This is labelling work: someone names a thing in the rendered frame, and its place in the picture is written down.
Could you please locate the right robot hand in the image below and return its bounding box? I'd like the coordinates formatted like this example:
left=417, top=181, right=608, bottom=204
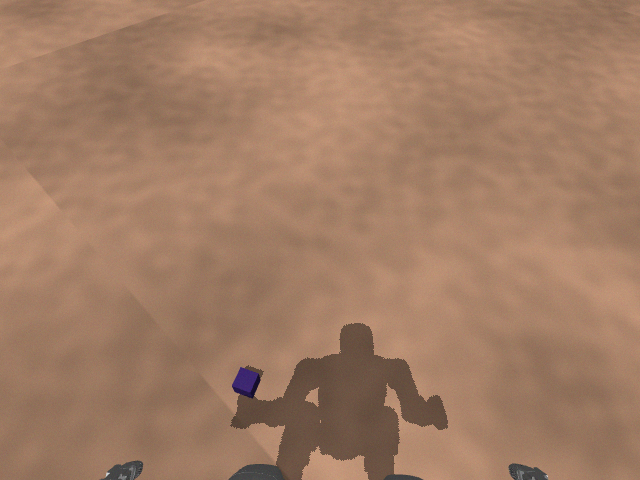
left=509, top=464, right=548, bottom=480

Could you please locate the cube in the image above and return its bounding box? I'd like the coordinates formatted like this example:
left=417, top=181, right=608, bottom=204
left=232, top=367, right=261, bottom=399

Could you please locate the left robot hand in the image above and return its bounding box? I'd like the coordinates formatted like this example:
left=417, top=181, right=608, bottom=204
left=100, top=461, right=143, bottom=480

